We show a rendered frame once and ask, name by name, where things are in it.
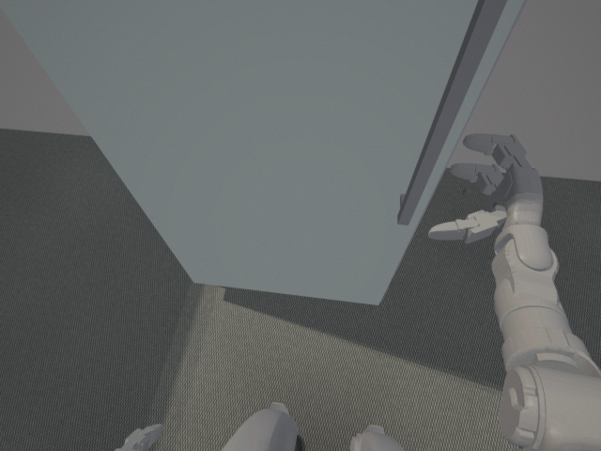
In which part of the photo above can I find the fridge door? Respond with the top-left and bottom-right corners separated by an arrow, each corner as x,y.
0,0 -> 524,305

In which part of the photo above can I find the right robot hand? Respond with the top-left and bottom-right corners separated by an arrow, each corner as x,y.
428,133 -> 543,244

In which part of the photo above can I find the robot right thigh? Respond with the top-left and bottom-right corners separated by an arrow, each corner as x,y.
350,432 -> 405,451

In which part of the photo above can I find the robot right forearm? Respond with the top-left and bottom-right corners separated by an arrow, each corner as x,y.
492,224 -> 601,379

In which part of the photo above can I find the handle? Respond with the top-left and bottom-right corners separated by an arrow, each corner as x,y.
397,0 -> 507,226

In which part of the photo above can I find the left robot hand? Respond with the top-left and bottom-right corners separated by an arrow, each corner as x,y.
115,424 -> 163,451

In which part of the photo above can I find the robot thigh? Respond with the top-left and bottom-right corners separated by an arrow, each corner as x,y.
350,432 -> 405,451
222,409 -> 299,451

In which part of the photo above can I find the robot left thigh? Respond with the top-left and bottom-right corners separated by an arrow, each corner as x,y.
222,409 -> 299,451

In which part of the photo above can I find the right robot upper arm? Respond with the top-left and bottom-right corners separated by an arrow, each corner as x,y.
498,364 -> 601,451

